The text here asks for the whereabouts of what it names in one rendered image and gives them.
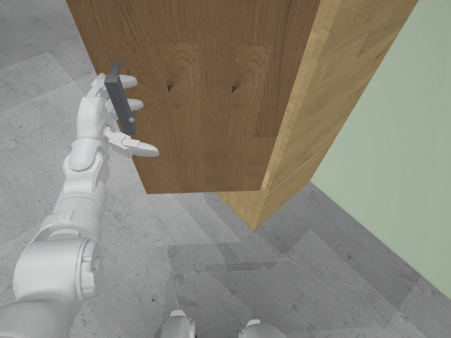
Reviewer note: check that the cupboard door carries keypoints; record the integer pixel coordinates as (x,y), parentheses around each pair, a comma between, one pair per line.
(214,76)

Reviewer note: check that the robot left thigh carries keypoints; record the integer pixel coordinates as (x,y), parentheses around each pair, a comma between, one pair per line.
(176,327)

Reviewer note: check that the robot left hand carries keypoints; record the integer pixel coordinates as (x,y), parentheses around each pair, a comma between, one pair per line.
(94,115)

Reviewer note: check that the robot right thigh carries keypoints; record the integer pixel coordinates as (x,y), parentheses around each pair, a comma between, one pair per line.
(261,330)

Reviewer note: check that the robot thigh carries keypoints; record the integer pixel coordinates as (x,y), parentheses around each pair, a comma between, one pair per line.
(261,330)
(176,327)

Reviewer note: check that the handle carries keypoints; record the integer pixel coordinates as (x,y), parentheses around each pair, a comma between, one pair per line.
(118,98)

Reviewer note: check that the robot left upper arm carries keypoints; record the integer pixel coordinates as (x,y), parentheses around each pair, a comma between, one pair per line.
(54,279)

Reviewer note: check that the robot left forearm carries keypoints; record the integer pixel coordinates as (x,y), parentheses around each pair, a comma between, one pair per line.
(81,203)

